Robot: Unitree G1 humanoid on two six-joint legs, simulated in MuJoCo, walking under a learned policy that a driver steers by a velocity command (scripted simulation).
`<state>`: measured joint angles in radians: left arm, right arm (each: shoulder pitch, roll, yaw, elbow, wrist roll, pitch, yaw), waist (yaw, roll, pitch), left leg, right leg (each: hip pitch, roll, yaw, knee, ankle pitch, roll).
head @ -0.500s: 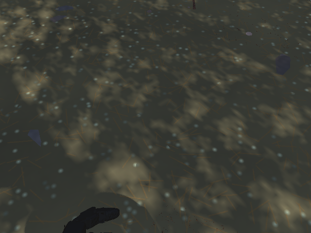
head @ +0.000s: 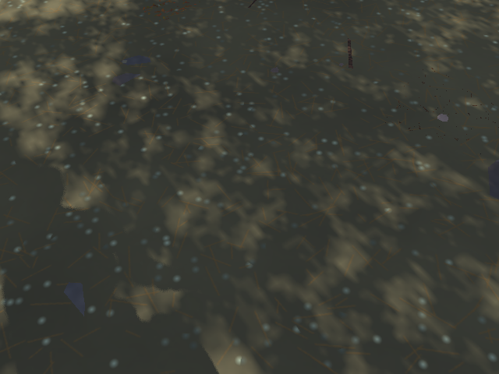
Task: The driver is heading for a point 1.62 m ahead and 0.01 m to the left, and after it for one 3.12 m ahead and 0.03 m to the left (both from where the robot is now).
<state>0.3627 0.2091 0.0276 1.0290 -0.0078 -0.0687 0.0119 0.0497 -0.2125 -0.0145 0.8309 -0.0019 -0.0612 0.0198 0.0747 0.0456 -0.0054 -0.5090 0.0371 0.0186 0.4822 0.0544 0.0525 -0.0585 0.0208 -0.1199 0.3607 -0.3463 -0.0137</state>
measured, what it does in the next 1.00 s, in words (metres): walks ahead: right foot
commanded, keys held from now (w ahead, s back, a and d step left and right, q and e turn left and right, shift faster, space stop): no key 0.92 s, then w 0.08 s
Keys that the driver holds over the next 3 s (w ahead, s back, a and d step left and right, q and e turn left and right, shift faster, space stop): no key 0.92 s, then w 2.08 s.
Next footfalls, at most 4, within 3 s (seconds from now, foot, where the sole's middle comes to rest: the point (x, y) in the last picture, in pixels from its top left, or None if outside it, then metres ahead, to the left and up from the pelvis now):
0.32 right None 0.11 -0.13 -0.77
1.58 left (236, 359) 0.52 0.12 -0.77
2.14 right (328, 263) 0.82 -0.13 -0.77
2.68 left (255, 179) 1.14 0.11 -0.77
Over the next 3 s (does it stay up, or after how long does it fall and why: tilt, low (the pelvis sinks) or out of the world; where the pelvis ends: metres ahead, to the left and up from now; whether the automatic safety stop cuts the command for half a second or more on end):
stays up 1.14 0.03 0.01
